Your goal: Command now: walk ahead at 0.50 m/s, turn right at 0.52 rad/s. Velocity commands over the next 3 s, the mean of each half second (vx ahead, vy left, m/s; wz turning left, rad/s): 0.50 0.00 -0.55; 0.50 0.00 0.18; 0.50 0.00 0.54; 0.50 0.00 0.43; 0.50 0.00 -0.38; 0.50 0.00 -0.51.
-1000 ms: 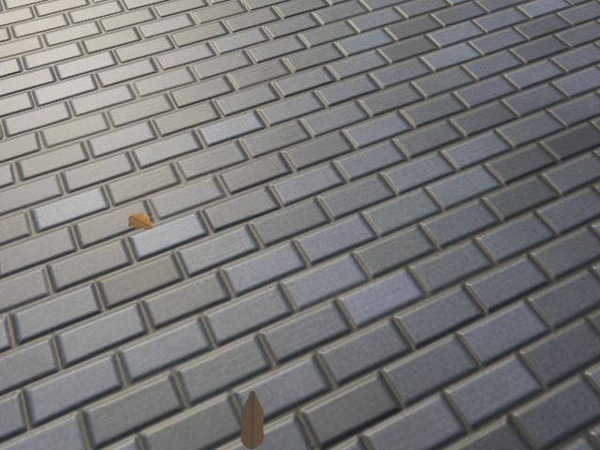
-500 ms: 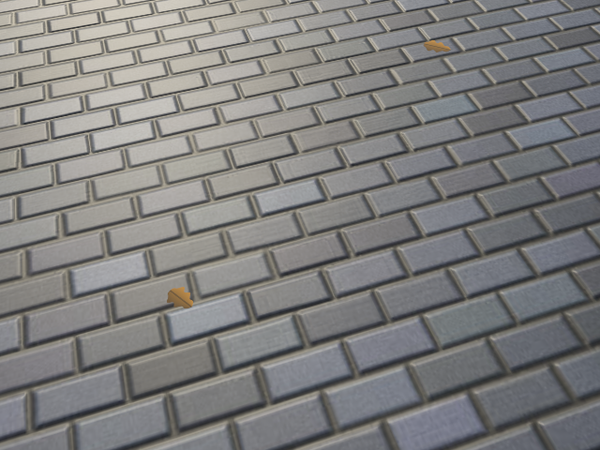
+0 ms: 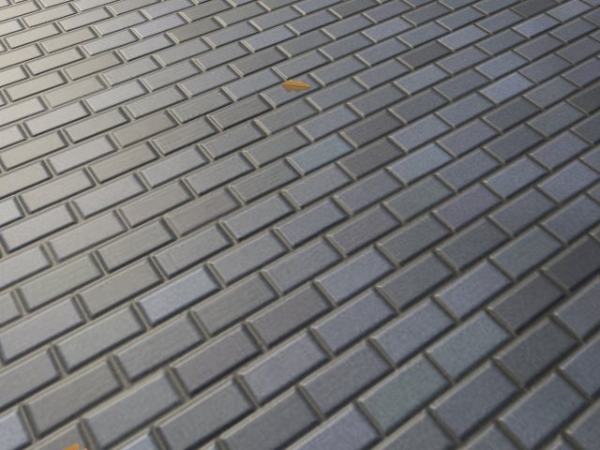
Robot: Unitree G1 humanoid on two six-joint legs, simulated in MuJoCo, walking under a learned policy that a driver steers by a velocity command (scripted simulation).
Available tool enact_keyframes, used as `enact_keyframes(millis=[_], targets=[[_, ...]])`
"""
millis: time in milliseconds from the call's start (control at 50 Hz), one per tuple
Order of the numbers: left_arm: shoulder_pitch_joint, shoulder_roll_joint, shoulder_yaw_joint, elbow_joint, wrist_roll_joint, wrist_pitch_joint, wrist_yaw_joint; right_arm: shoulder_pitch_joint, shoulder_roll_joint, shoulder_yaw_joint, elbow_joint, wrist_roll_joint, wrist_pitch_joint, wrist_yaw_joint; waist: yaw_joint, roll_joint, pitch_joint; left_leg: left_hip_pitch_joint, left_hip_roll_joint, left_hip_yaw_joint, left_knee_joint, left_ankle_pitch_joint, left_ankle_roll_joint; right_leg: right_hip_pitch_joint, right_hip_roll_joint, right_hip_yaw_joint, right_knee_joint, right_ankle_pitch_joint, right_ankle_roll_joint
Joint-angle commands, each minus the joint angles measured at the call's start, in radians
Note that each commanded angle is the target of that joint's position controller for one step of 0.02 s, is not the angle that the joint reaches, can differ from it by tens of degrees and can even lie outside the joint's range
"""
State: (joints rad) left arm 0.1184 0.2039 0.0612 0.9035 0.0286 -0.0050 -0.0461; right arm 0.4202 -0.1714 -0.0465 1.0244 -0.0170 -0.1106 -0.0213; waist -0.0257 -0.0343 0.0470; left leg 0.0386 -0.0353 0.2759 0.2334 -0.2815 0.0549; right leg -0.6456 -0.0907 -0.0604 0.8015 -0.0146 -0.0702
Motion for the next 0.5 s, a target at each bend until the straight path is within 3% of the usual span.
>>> enact_keyframes(millis=[20,80,120,140,160,180,200,220,240,260,280,300,360,460,500], targets=[[-0.118,0.015,-0.01,-0.095,0.003,-0.012,-0.009,0.051,-0.134,-0.023,-0.028,-0.001,-0.005,-0.012,-0.009,0.098,0.069,-0.003,0.294,-0.058,-0.06,0.574,0.055,0.005,0.028,-0.068,-0.111,-0.003,-0.023],[-0.094,0.037,-0.001,-0.102,0.007,-0.012,-0.007,0.048,-0.163,-0.029,-0.025,-0.005,0.012,-0.022,0.021,0.126,0.033,0.079,0.311,-0.009,0.07,0.919,0.049,0.096,0.091,-0.114,-0.156,-0.123,-0.076],[0.019,0.066,0.015,-0.075,0.008,-0.013,0.002,0.028,-0.194,-0.039,-0.034,-0.009,0.028,-0.024,0.073,0.148,-0.034,0.102,0.318,0.007,0.272,1.109,0.055,0.221,0.156,-0.135,-0.173,-0.232,-0.122],[0.114,0.09,0.029,-0.049,0.01,-0.019,0.007,0.022,-0.209,-0.044,-0.043,-0.008,0.037,-0.019,0.109,0.144,-0.091,0.07,0.32,0.006,0.439,1.065,0.053,0.338,0.185,-0.125,-0.221,-0.255,-0.147],[0.253,0.135,0.051,-0.008,0.02,-0.028,0.018,-0.006,-0.214,-0.045,-0.062,-0.002,0.041,-0.01,0.184,0.087,-0.161,-0.072,0.3,0.016,0.693,0.862,0.024,0.553,0.162,-0.045,-0.326,-0.233,-0.185],[0.286,0.244,0.079,-0.008,0.028,-0.031,0.031,0.011,-0.114,-0.026,-0.114,0.006,0.04,0.001,0.152,-0.087,-0.241,-0.426,0.193,0.002,1.032,0.124,-0.019,0.827,-0.12,0.35,-0.347,-0.28,-0.28],[0.278,0.301,0.089,-0.031,0.005,-0.019,0.029,-0.049,-0.133,-0.031,-0.189,0.012,0.028,0.017,0.13,-0.131,-0.293,-0.714,0.0,-0.194,1.258,-0.281,-0.053,0.942,-0.269,0.834,-0.515,-0.263,-0.405],[0.248,0.266,0.079,-0.021,-0.01,-0.01,0.036,-0.171,-0.161,-0.034,-0.211,0.003,0.017,0.022,0.132,0.011,-0.151,-0.826,0.084,-0.297,1.228,-0.164,-0.042,0.857,-0.239,0.669,-0.547,-0.239,-0.355],[0.199,0.219,0.066,-0.021,-0.018,-0.013,0.041,-0.175,-0.156,-0.03,-0.218,0.012,0.003,0.025,0.094,0.039,-0.065,-0.797,0.119,-0.295,1.137,-0.067,-0.037,0.727,-0.208,0.551,-0.562,-0.144,-0.308],[0.151,0.18,0.055,-0.029,-0.018,-0.021,0.044,-0.15,-0.153,-0.031,-0.199,0.007,0.003,0.021,0.043,0.093,-0.023,-0.729,0.148,-0.297,1.046,-0.029,-0.041,0.628,-0.149,0.453,-0.571,-0.014,-0.257],[0.119,0.152,0.045,-0.036,-0.03,-0.029,0.048,-0.126,-0.148,-0.031,-0.191,-0.014,0.022,0.02,0.01,0.101,-0.02,-0.665,0.162,-0.298,0.998,-0.01,-0.053,0.568,-0.091,0.369,-0.581,0.063,-0.22],[0.121,0.152,0.041,-0.039,-0.032,-0.041,0.05,-0.097,-0.135,-0.028,-0.192,-0.027,0.041,0.023,-0.006,0.049,-0.039,-0.609,0.168,-0.3,0.963,-0.012,-0.069,0.523,-0.08,0.339,-0.579,0.155,-0.228],[0.179,0.178,0.043,-0.028,-0.035,-0.065,0.048,-0.151,-0.128,-0.026,-0.219,-0.032,0.075,0.033,-0.005,0.037,-0.038,-0.627,0.165,-0.276,0.873,0.022,-0.106,0.498,-0.024,0.29,-0.581,0.237,-0.215],[0.304,0.193,0.043,-0.026,-0.03,-0.059,0.046,-0.362,-0.143,-0.021,-0.303,-0.026,0.084,0.04,0.072,-0.013,-0.011,-0.765,0.143,-0.27,0.675,0.179,-0.119,0.586,-0.011,0.333,-0.587,0.224,-0.169],[0.331,0.18,0.035,-0.02,-0.029,-0.062,0.049,-0.395,-0.135,-0.012,-0.312,-0.025,0.081,0.046,0.086,-0.026,-0.012,-0.769,0.133,-0.256,0.58,0.241,-0.104,0.643,-0.011,0.303,-0.588,0.263,-0.149]])
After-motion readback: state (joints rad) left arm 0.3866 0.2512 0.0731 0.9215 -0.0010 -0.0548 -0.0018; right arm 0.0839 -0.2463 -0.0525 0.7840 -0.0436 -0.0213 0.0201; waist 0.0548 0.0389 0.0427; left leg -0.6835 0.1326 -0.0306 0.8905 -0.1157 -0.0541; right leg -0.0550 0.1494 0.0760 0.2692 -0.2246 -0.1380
